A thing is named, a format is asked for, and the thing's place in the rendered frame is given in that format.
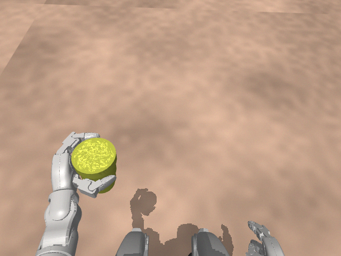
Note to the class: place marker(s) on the cup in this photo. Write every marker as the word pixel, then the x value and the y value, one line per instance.
pixel 95 158

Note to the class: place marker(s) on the left robot arm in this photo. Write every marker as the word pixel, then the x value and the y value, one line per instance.
pixel 62 217

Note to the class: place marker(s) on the left robot hand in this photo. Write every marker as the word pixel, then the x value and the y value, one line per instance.
pixel 64 175

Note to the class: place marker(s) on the right robot hand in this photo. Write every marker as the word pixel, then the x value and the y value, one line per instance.
pixel 269 247

